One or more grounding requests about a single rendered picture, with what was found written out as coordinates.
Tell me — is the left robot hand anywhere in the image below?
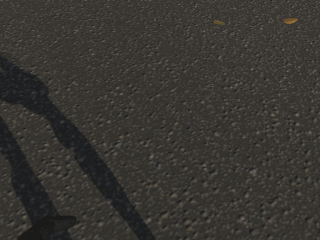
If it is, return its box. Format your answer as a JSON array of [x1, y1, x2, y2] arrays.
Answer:
[[17, 215, 77, 240]]

